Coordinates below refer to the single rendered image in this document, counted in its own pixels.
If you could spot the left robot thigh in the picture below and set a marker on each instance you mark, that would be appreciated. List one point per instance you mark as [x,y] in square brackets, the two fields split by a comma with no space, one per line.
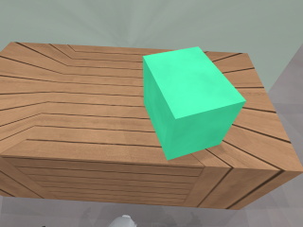
[123,222]

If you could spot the carton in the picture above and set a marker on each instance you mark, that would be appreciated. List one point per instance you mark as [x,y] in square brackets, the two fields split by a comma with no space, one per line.
[191,104]

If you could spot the pedestal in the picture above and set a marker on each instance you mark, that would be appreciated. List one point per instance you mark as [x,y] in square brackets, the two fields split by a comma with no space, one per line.
[74,127]

